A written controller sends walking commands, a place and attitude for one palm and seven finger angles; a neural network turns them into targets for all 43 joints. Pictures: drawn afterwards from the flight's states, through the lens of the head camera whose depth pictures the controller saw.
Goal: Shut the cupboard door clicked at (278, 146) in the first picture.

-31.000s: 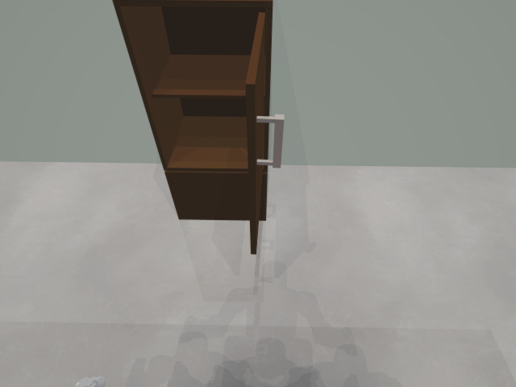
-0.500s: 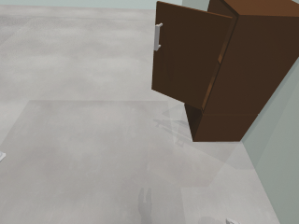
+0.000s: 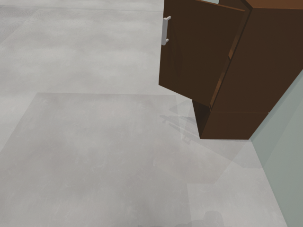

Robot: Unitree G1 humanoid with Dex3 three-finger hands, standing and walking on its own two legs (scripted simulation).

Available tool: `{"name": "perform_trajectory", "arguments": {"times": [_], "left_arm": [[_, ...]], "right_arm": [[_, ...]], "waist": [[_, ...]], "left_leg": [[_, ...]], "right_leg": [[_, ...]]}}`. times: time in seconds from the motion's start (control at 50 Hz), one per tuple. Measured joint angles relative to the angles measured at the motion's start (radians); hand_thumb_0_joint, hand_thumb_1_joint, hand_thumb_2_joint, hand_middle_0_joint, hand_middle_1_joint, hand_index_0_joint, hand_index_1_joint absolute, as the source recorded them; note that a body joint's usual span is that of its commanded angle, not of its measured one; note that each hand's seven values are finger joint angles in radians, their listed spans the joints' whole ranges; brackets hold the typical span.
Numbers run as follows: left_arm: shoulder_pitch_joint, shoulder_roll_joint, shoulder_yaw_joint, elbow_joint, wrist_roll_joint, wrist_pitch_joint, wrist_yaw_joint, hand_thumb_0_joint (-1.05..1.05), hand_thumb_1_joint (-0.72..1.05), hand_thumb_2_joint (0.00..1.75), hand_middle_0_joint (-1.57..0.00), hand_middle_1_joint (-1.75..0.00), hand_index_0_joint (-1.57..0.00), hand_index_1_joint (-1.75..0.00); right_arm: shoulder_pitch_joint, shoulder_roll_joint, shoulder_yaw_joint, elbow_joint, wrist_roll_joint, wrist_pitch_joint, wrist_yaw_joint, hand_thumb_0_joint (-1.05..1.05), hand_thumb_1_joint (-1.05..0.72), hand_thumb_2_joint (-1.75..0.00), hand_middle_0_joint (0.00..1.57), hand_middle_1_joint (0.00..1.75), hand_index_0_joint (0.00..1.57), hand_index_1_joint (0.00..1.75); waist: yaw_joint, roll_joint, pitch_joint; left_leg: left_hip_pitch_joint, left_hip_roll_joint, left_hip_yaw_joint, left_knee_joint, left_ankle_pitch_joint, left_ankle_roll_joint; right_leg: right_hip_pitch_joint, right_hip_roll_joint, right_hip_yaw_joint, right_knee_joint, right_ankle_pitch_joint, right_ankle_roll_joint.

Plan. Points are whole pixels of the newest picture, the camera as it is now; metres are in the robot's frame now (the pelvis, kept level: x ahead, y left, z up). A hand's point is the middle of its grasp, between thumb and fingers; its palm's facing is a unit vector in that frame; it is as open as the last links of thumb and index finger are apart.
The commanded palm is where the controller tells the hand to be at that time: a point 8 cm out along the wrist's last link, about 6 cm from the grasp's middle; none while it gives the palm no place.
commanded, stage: let the arm hang, fingers relaxed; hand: left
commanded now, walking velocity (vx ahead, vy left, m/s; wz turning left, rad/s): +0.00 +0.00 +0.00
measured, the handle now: (166, 30) +1.07 -0.05 +0.02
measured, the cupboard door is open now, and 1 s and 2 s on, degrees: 57 57 57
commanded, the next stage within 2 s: look to check the result in 0.60 s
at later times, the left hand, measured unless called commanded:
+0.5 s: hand out of the picture +0.01 +0.18 -0.17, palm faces -0.02 -0.99 -0.16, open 7.4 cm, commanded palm none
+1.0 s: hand out of the picture +0.02 +0.18 -0.17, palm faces -0.02 -0.98 -0.18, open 7.4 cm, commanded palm none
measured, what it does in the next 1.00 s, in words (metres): stands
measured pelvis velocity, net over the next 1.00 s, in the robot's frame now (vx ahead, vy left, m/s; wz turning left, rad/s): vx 0.03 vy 0.02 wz -0.04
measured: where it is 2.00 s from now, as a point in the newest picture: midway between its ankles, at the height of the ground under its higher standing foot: outside the picture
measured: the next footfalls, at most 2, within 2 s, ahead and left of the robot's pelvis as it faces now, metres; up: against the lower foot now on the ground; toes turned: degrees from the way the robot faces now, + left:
none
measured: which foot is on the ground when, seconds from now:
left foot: down 0.00-1.00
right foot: down 0.00-1.00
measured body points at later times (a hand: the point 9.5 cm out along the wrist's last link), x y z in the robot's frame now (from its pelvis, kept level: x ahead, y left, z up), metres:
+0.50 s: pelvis +0.02 +0.02 +0.01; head +0.02 +0.02 +0.46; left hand +0.01 +0.23 -0.16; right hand +0.01 -0.20 -0.15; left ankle +0.05 +0.12 -0.74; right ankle +0.01 -0.13 -0.73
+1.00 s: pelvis +0.03 +0.02 +0.01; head +0.04 +0.01 +0.46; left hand +0.02 +0.23 -0.15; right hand +0.01 -0.20 -0.16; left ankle +0.05 +0.12 -0.74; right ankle +0.01 -0.13 -0.73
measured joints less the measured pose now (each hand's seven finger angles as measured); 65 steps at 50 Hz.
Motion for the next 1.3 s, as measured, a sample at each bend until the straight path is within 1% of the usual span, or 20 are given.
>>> {"name": "perform_trajectory", "arguments": {"times": [0.1,0.2,0.36,0.52,0.64,1.02,1.3], "left_arm": [[0.019,0.030,0.010,0.081,-0.001,0.008,0.001,-0.03,0.92,0.90,-0.20,-0.30,-0.20,-0.30],[0.044,0.032,0.010,0.141,-0.003,0.002,0.004,-0.01,0.91,0.90,-0.20,-0.30,-0.19,-0.30],[0.074,-0.009,-0.003,0.209,-0.003,-0.004,0.008,0.00,0.91,0.90,-0.20,-0.30,-0.19,-0.30],[0.081,-0.057,-0.010,0.232,0.000,-0.009,0.008,0.00,0.91,0.90,-0.20,-0.30,-0.19,-0.30],[0.086,-0.072,-0.009,0.237,0.001,-0.015,0.011,0.00,0.91,0.90,-0.20,-0.30,-0.20,-0.30],[0.081,-0.048,-0.002,0.236,0.000,-0.022,0.018,0.00,0.91,0.90,-0.20,-0.30,-0.19,-0.30],[0.068,-0.049,-0.005,0.233,0.000,-0.024,0.016,0.00,0.91,0.90,-0.20,-0.30,-0.19,-0.30]], "right_arm": [[0.028,0.001,-0.002,0.056,0.001,-0.004,-0.003,0.00,-0.91,-0.90,0.20,0.29,0.20,0.30],[0.049,0.007,0.000,0.110,0.006,-0.012,-0.005,0.00,-0.91,-0.90,0.20,0.29,0.20,0.30],[0.051,0.026,0.004,0.158,0.012,-0.023,-0.010,0.00,-0.91,-0.90,0.20,0.29,0.20,0.30],[0.041,0.048,0.004,0.166,0.013,-0.030,-0.017,0.00,-0.91,-0.90,0.20,0.29,0.20,0.30],[0.042,0.051,0.000,0.170,0.014,-0.034,-0.019,0.01,-0.92,-0.90,0.20,0.29,0.20,0.30],[0.048,0.053,-0.001,0.177,0.015,-0.037,-0.020,0.00,-0.91,-0.90,0.20,0.29,0.20,0.30],[0.037,0.043,-0.002,0.177,0.014,-0.038,-0.020,0.00,-0.91,-0.90,0.20,0.29,0.20,0.30]], "waist": [[0.002,0.010,-0.003],[0.012,0.012,0.000],[0.021,-0.002,-0.004],[0.024,-0.017,-0.007],[0.024,-0.020,-0.006],[0.019,-0.011,0.005],[0.019,-0.015,0.006]], "left_leg": [[0.040,-0.008,0.021,-0.056,0.018,0.009],[0.068,-0.018,0.036,-0.089,0.024,0.017],[0.106,-0.029,0.054,-0.111,0.019,0.026],[0.117,-0.036,0.061,-0.119,0.016,0.031],[0.121,-0.037,0.063,-0.119,0.011,0.031],[0.132,-0.030,0.064,-0.119,-0.001,0.025],[0.142,-0.023,0.063,-0.123,-0.005,0.018]], "right_leg": [[0.031,-0.009,0.018,-0.050,0.021,0.009],[0.051,-0.020,0.032,-0.074,0.026,0.017],[0.078,-0.032,0.049,-0.087,0.021,0.027],[0.085,-0.039,0.055,-0.087,0.015,0.032],[0.087,-0.040,0.057,-0.086,0.010,0.033],[0.099,-0.033,0.058,-0.090,0.001,0.026],[0.111,-0.026,0.057,-0.099,0.001,0.021]]}}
